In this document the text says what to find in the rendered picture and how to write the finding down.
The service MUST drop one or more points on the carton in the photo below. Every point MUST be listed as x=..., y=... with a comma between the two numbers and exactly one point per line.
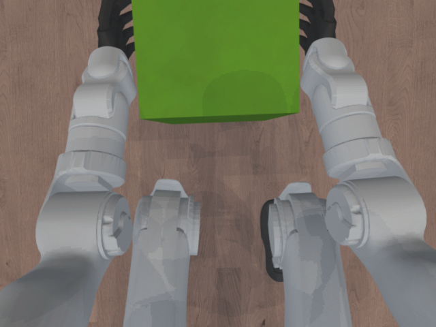
x=214, y=61

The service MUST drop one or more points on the right robot thigh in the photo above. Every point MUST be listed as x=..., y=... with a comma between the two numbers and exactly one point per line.
x=313, y=277

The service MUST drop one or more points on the robot left forearm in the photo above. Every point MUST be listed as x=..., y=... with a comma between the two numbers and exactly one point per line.
x=93, y=158

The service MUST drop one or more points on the left robot thigh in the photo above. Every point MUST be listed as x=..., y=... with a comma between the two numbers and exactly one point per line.
x=157, y=289

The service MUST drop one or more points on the right robot upper arm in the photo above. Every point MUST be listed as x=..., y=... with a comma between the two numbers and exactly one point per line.
x=383, y=220

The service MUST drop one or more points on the robot right forearm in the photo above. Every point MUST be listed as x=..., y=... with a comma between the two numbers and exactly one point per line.
x=353, y=144

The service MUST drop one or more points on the left robot hand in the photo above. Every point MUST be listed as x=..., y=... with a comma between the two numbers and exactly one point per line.
x=110, y=31

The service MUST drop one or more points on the right robot hand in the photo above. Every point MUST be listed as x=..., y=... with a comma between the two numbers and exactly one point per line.
x=322, y=22

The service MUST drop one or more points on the left robot upper arm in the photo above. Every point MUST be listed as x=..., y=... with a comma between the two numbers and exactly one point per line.
x=78, y=235

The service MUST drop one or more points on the robot thigh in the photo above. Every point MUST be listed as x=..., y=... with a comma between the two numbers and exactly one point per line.
x=313, y=277
x=157, y=289

